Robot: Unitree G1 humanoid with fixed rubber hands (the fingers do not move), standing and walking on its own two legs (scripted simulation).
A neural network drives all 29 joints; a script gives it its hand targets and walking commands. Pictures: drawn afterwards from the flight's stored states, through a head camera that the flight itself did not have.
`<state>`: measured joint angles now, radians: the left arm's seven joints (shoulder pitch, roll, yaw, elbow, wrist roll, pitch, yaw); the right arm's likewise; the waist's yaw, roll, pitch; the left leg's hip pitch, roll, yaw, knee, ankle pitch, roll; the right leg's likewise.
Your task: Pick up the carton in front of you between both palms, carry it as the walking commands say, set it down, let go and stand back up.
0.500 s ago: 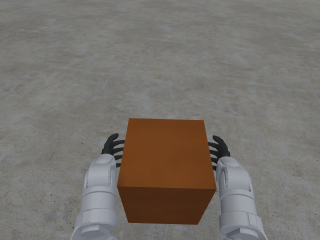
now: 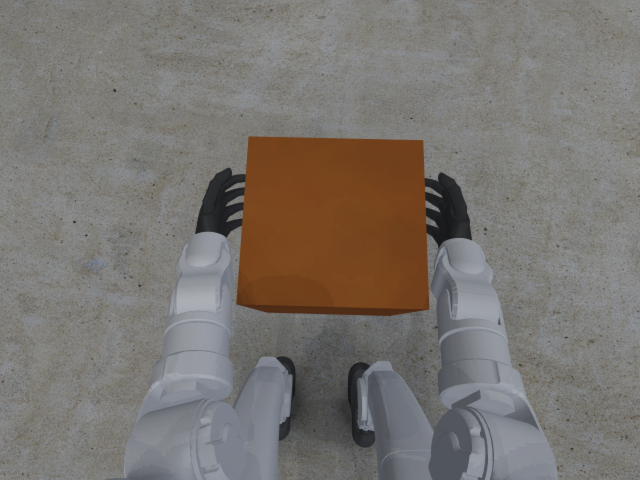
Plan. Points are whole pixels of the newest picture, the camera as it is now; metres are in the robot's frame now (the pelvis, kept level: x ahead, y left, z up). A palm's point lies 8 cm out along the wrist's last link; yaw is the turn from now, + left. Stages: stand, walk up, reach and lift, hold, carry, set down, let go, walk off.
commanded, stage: set down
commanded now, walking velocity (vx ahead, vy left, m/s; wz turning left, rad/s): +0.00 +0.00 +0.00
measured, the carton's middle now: (331, 241) +0.40 +0.00 -0.15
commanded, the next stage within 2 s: none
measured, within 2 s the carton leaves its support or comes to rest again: rests again in 1.68 s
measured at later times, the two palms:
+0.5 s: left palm (242, 218) +0.45 +0.14 -0.21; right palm (424, 225) +0.44 -0.16 -0.21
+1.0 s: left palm (260, 220) +0.50 +0.14 -0.38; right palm (405, 227) +0.49 -0.16 -0.37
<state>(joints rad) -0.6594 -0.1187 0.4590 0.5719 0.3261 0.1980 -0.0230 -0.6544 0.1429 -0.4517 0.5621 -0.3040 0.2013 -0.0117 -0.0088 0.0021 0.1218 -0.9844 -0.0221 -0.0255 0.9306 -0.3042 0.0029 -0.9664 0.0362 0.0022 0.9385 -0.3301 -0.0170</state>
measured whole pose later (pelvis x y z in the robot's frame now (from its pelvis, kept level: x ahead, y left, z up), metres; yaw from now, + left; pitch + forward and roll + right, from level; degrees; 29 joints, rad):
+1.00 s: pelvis -0.04 +0.01 -0.25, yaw -1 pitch +46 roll +0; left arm -1.25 0.08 0.43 0.72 0.19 0.31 0.07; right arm -1.24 -0.08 -0.47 0.70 -0.17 0.31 -0.06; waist -0.02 0.00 0.06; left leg -2.16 -0.04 0.00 1.87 -0.52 0.00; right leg -2.14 0.05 0.00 1.89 -0.55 0.00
